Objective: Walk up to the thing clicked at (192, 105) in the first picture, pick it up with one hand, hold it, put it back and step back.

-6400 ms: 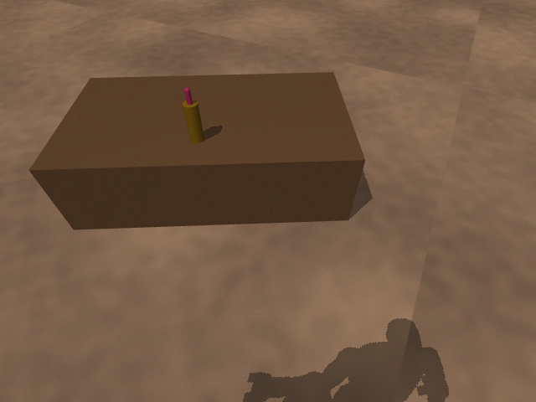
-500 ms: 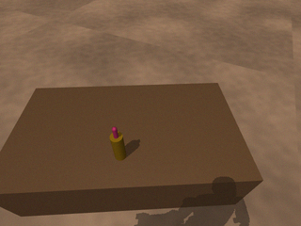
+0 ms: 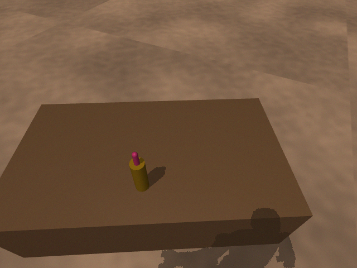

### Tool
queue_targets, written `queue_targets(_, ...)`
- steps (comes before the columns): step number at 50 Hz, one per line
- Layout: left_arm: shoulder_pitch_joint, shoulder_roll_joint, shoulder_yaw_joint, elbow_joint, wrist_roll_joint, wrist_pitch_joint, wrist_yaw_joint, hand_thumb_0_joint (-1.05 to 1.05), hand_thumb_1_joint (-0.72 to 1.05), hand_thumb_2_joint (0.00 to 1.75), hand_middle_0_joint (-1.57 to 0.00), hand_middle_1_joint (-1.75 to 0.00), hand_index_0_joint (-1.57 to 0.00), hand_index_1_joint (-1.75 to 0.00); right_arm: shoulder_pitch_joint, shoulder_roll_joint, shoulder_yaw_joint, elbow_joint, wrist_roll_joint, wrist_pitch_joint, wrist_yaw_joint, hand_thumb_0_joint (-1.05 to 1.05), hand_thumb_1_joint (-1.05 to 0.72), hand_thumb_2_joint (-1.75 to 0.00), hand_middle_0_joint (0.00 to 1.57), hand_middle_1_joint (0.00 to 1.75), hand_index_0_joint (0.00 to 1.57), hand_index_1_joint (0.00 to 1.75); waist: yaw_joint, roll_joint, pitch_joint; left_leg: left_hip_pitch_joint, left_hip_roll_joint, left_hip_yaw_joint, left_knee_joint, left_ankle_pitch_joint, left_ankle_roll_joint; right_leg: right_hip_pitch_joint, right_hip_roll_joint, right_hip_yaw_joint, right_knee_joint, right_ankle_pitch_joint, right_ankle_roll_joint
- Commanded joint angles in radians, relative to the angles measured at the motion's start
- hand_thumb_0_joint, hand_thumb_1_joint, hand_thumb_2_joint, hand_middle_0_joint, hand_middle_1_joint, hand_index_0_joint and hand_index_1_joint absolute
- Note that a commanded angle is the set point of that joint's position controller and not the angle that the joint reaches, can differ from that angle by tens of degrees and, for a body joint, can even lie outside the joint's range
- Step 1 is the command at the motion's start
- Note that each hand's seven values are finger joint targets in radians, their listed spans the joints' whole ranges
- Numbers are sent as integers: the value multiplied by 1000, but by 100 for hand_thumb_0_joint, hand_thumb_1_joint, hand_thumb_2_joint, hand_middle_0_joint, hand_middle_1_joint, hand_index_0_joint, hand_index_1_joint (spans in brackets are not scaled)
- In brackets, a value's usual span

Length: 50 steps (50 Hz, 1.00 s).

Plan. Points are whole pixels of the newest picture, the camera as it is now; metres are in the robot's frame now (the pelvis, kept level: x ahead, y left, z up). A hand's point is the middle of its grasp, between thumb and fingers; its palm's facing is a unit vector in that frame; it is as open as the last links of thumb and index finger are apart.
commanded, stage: stand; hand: left
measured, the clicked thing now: (138, 170) +0.53 +0.18 -0.27
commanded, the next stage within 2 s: go down in 0.20 s
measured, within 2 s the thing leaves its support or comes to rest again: neither
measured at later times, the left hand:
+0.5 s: hand out of the picture +0.15 +0.25 -0.16, palm faces +0.06 -0.95 -0.32, open 10.0 cm
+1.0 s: hand out of the picture +0.16 +0.27 -0.15, palm faces +0.06 -0.94 -0.32, open 17.1 cm
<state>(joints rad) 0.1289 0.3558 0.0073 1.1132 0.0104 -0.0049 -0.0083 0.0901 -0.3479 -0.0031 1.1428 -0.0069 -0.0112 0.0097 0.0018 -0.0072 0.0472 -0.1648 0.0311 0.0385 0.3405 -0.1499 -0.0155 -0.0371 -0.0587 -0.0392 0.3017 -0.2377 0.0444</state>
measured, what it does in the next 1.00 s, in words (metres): stands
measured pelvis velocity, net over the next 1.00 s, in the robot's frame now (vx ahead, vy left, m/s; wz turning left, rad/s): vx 0.01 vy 0.00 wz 0.00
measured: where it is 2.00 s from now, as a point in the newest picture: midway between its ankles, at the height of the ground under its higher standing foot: outside the picture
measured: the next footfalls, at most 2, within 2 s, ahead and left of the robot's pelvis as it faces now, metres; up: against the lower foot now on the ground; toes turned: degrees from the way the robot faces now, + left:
none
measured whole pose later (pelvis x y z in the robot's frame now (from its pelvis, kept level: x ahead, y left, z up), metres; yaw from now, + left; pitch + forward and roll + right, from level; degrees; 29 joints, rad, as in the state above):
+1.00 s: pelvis +0.01 +0.00 -0.03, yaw +0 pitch +8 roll -1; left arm 0.16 0.36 0.20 0.59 0.05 0.32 -0.10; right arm 0.22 -0.26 -0.01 0.66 0.03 -0.10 -0.08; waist -0.02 0.00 -0.05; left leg -0.53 0.06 0.01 0.72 -0.34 -0.02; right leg -0.40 -0.05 -0.04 0.69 -0.43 0.03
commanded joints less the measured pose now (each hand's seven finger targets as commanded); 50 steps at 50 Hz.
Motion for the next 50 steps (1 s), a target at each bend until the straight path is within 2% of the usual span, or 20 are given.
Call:
queue_targets(1,-28,215,40,-52,0,-21,19,0,90,90,-20,-30,-20,-30,-36,-215,-37,-60,-1,-18,-15,0,-90,-90,20,30,20,30,-7,7,-79,86,113,-89,-30,222,28,-46,-98,61,-52,189,-51)
queue_targets(7,-26,214,41,-55,3,-18,18,0,90,90,-20,-30,-20,-30,-41,-216,-38,-61,-1,-16,-16,0,-90,-90,20,30,20,30,-6,14,-79,85,111,-89,-34,187,28,-55,-96,59,-56,156,-53)
queue_targets(14,-20,207,38,-55,2,-21,19,0,90,90,-20,-30,-20,-30,-41,-222,-38,-62,1,-19,-17,0,-90,-90,20,30,20,30,-2,10,-102,105,117,-86,-16,271,30,-33,-99,57,-46,240,-50)
queue_targets(15,-27,216,41,-56,2,-20,20,0,82,82,-12,-22,-12,-22,-35,-214,-38,-61,-1,-18,-17,0,-98,-95,19,29,19,29,-6,-7,-97,96,115,-85,-21,254,29,-34,-98,54,-44,225,-51)
queue_targets(16,-378,59,55,-407,-49,-112,33,0,74,74,-4,-14,-4,-14,26,-54,-10,-334,66,-58,-37,0,-104,-93,20,30,20,30,-119,44,-1,-14,-24,26,25,68,20,-288,51,10,32,184,-49)
queue_targets(17,-486,83,59,-332,-49,-99,38,0,66,66,-1,-6,-2,-6,78,-81,-12,-285,66,-53,-46,0,-105,-94,20,30,20,30,-95,32,-52,-3,-26,20,33,36,19,-243,45,1,40,154,-50)
queue_targets(18,-336,170,114,-211,-28,-70,38,0,58,58,-1,-4,-2,-3,114,-113,-34,-292,70,-45,-56,0,-104,-93,20,30,20,30,-71,-11,-40,-19,-21,18,38,20,21,-235,55,-11,43,119,-53)
queue_targets(20,-306,264,180,-92,16,-32,19,0,42,42,-2,-5,-3,-4,138,-121,-56,-329,59,-40,-61,0,-102,-93,20,30,20,30,-43,-24,-107,-57,-25,9,98,50,25,-253,56,-11,90,126,-58)
queue_targets(21,-288,277,204,-96,37,-31,7,0,34,34,-2,-6,-3,-4,144,-117,-71,-357,46,-44,-62,0,-101,-92,20,30,20,30,-24,-29,-175,-51,-25,8,124,84,25,-237,53,-6,115,157,-56)
queue_targets(23,-175,241,221,-124,71,-1,-13,0,18,19,-3,-8,-4,-6,173,-102,-86,-405,31,-47,-56,0,-97,-91,20,30,20,30,19,42,-271,-44,-39,11,149,137,16,-200,49,-1,146,185,-63)
queue_targets(25,-94,229,234,-175,70,48,-12,0,4,13,-4,-6,-6,-4,152,-94,-86,-456,38,-52,-57,0,-95,-91,20,30,20,30,38,93,-269,-42,-41,10,125,153,5,-190,57,-7,138,180,-67)
queue_targets(28,-46,207,237,-242,67,135,-22,0,-12,11,-5,-5,-6,-4,117,-80,-78,-522,49,-54,-56,0,-93,-90,20,30,20,30,20,52,-229,-80,-36,3,123,104,13,-203,63,-15,129,131,-64)
queue_targets(32,-134,178,201,-413,48,211,-33,0,-36,8,-6,-6,-6,-5,110,-68,-71,-575,51,-66,-60,0,-88,-89,20,30,20,30,-8,54,-189,-107,-25,2,140,45,10,-282,69,-20,153,70,-62)
queue_targets(33,-88,186,223,-365,49,229,-31,0,-41,9,-6,-7,-6,-6,121,-69,-69,-581,52,-68,-62,0,-87,-89,20,30,20,30,-14,30,-175,-115,-22,-1,144,19,12,-297,70,-20,157,44,-62)
queue_targets(35,-110,187,221,-441,45,238,-37,0,-49,7,-7,-7,-7,-7,138,-63,-68,-587,48,-78,-65,0,-85,-88,20,30,20,30,-23,21,-207,-116,-22,0,182,51,18,-302,67,-17,187,82,-54)
queue_targets(41,-99,216,246,-581,47,249,-53,0,-54,6,-7,-7,-7,-7,158,-66,-69,-585,40,-114,-88,0,-86,-88,20,30,20,30,-38,51,-280,-109,-15,-10,266,138,18,-334,66,-13,268,167,-45)
queue_targets(45,-28,256,281,-620,53,281,-67,0,-55,6,-7,-6,-7,-7,146,-57,-59,-589,36,-126,-101,0,-85,-88,20,30,20,30,-22,69,-306,-131,-17,-15,310,175,26,-342,62,-12,298,193,-40)
queue_targets(46,-4,229,266,-630,50,293,-74,0,-57,5,-8,-7,-7,-7,147,-53,-57,-594,33,-126,-104,0,-85,-88,20,30,20,30,-27,71,-304,-138,-16,-14,323,183,26,-357,62,-11,309,203,-38)
queue_targets(49,11,236,270,-673,46,322,-91,0,-58,5,-8,-6,-7,-6,132,-56,-55,-603,32,-133,-113,0,-85,-88,20,30,20,30,-33,86,-277,-165,-13,-20,335,158,24,-393,67,-15,322,167,-39)
queue_targets(50,-18,238,264,-752,41,325,-95,0,-57,6,-8,-7,-7,-7,126,-61,-63,-616,31,-138,-118,0,-85,-88,20,30,20,30,-31,94,-290,-165,-15,-19,348,159,26,-399,63,-14,328,175,-36)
